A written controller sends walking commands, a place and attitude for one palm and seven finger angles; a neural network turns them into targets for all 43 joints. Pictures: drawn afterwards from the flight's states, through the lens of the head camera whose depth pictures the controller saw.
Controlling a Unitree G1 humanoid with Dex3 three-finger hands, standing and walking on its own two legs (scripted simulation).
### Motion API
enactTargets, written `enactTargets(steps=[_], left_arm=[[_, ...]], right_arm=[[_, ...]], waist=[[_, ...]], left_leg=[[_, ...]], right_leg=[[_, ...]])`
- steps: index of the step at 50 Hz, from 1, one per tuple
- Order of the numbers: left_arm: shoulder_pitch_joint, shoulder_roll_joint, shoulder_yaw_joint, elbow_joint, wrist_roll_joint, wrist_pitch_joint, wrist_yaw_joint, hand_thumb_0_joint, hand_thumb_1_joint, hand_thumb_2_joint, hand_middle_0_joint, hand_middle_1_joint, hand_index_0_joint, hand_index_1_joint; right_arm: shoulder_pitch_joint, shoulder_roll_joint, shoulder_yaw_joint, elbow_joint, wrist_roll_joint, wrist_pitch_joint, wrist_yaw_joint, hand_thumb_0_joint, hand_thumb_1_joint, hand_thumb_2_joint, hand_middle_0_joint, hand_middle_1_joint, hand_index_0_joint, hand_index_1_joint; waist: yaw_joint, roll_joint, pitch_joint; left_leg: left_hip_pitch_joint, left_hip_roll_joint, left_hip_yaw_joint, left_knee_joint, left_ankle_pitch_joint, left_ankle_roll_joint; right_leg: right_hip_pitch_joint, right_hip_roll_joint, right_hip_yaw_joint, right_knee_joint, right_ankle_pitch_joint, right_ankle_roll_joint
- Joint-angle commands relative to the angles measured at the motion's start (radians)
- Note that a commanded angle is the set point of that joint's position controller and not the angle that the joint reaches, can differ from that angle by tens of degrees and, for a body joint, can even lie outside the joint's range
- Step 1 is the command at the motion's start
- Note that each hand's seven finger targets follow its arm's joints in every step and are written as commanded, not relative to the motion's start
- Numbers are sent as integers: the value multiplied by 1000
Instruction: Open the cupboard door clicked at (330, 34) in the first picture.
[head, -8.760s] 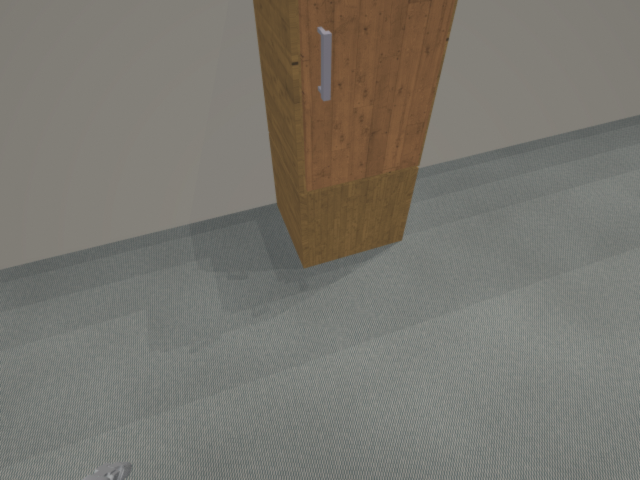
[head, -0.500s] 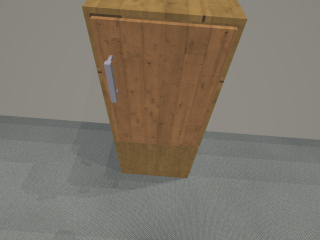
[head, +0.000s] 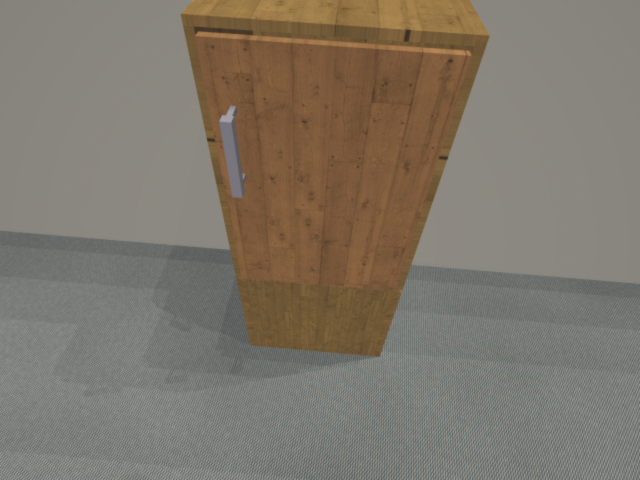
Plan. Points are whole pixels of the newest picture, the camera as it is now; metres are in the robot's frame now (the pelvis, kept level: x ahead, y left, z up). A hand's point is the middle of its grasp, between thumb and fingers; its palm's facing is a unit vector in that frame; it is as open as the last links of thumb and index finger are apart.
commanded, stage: come to a stop and stand still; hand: left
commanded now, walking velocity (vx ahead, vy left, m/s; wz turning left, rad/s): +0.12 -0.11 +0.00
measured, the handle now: (235, 153) +0.61 +0.20 +0.07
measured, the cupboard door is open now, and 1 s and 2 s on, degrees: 0 0 0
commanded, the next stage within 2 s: look again from close up in 0.50 s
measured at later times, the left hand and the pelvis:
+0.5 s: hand out of the picture +0.02 +0.15 -0.17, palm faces +0.05 -0.98 -0.19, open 7.2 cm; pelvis +0.03 -0.02 +0.01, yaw +0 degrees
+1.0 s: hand out of the picture +0.01 +0.19 -0.17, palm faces +0.01 -0.98 -0.21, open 7.3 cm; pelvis +0.00 +0.02 +0.00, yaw -1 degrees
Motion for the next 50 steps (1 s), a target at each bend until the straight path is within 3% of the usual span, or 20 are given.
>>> enactTargets(steps=[1,2,6,8,10,11,12,13,18,29,30,31,32,33,34,36,38,41,46,50], left_arm=[[-13,42,5,-53,12,-22,-15,0,900,900,-200,-300,-200,-300],[-1,44,4,-44,10,-28,-19,0,900,900,-200,-300,-200,-300],[18,15,-12,-26,-2,-49,-18,0,900,900,-200,-300,-200,-300],[77,18,-14,10,-9,-60,-10,0,900,900,-200,-300,-200,-300],[147,77,-12,57,-12,-73,7,0,900,900,-200,-300,-200,-300],[148,90,-14,64,-12,-72,10,0,900,900,-200,-300,-200,-300],[134,91,-11,74,-11,-74,11,0,900,900,-200,-300,-200,-300],[126,80,-16,78,-14,-75,14,0,900,900,-200,-300,-200,-300],[106,45,-27,85,-16,-66,20,0,900,900,-200,-300,-200,-300],[108,44,-30,87,-14,-60,23,0,900,900,-200,-300,-200,-300],[230,94,-21,129,1,-92,69,0,900,900,-200,-300,-200,-300],[218,129,-13,82,2,-103,62,0,900,900,-200,-300,-200,-300],[168,135,-19,59,4,-106,50,0,900,900,-200,-300,-200,-300],[118,113,-22,36,6,-102,42,0,900,900,-200,-300,-200,-300],[86,98,-22,25,2,-96,37,0,900,900,-200,-300,-200,-300],[83,64,-27,14,-5,-85,30,0,900,900,-200,-300,-200,-300],[91,58,-32,14,0,-70,25,0,900,900,-200,-300,-200,-300],[108,52,-40,21,-3,-63,18,0,900,900,-200,-300,-200,-300],[113,59,-40,16,-1,-58,13,0,900,900,-200,-300,-200,-300],[110,67,-39,12,-1,-61,14,0,900,900,-200,-300,-200,-300]], right_arm=[[27,-141,-18,-33,-1,-24,-24,0,-900,-900,200,300,200,300],[34,-124,-14,-28,2,-29,-27,0,-900,-900,200,300,200,300],[79,-123,-13,7,1,-35,-33,0,-900,-900,200,300,200,300],[98,-112,-9,28,11,-38,-39,0,-900,-900,200,300,200,300],[119,-58,1,36,25,-47,-36,0,-900,-900,200,300,200,300],[113,-38,6,39,26,-45,-32,0,-900,-900,200,300,200,300],[118,-25,9,45,22,-34,-33,0,-900,-900,200,300,200,300],[121,-30,10,58,20,-29,-35,0,-900,-900,200,300,200,300],[133,-24,20,100,20,-34,-40,0,-900,-900,200,300,200,300],[117,-25,21,105,19,-28,-42,0,-900,-900,200,300,200,300],[-16,-79,14,27,25,-42,-28,0,-900,-900,200,300,200,300],[51,-24,17,-21,26,-30,-23,0,-900,-900,200,300,200,300],[53,-15,16,-18,24,-20,-16,0,-900,-900,200,300,200,300],[90,-12,18,-22,21,-21,-14,0,-900,-900,200,300,200,300],[126,-13,20,-13,15,-25,-12,0,-900,-900,200,300,200,300],[128,-47,22,-19,8,-36,-12,0,-900,-900,200,300,200,300],[89,-57,28,-35,8,-43,-13,0,-900,-900,200,300,200,300],[81,-81,27,-47,11,-44,-18,0,-900,-900,200,300,200,300],[85,-96,27,-39,8,-43,-17,0,-900,-900,200,300,200,300],[91,-99,28,-26,10,-50,-18,0,-900,-900,200,300,200,300]], waist=[[-11,231,147],[-9,179,138],[-26,170,48],[-6,114,-2],[-8,14,-56],[-12,0,-41],[-17,-128,-36],[-19,-148,-20],[-18,7,8],[-14,18,44],[46,-62,71],[-14,-61,-25],[-14,-37,-43],[-41,-36,-57],[-58,-10,-48],[-40,59,23],[-15,136,81],[-8,52,87],[-5,38,110],[-5,19,71]], left_leg=[[-145,254,-315,-424,-295,138],[-109,248,-285,-397,-207,142],[86,209,-165,-247,291,137],[93,168,-112,-132,495,92],[-27,98,-47,-68,341,24],[-44,72,-32,-96,205,10],[-53,54,-16,-90,158,-4],[-28,56,-9,-92,143,-9],[28,93,-35,-143,308,3],[34,94,-37,-158,263,5],[-94,76,32,117,223,-17],[-129,50,-27,133,-94,7],[-101,59,-7,133,-120,4],[-47,39,-4,87,-78,4],[10,35,-4,8,14,4],[-42,87,-57,-65,124,26],[-121,104,-99,-124,126,41],[-132,98,-109,-168,49,51],[-149,90,-114,-216,-48,54],[-119,91,-106,-206,25,56]], right_leg=[[-88,22,16,226,-113,-7],[-97,15,24,239,-121,-10],[-55,21,-8,40,-111,7],[95,21,-7,-178,101,7],[297,-91,111,-187,429,-35],[289,-131,121,-169,473,-55],[283,-122,134,-168,483,-70],[244,-130,141,-188,471,-78],[210,-64,80,-173,401,-49],[190,-58,85,-204,331,-47],[203,-123,164,-163,902,8],[272,-197,214,-160,864,-53],[230,-200,194,-186,627,-103],[163,-165,162,-189,399,-122],[95,-134,139,-179,222,-115],[61,-51,95,-154,47,-72],[93,-24,71,-121,18,-55],[108,-19,68,-123,18,-46],[99,-23,72,-128,7,-42],[120,-29,72,-121,53,-40]])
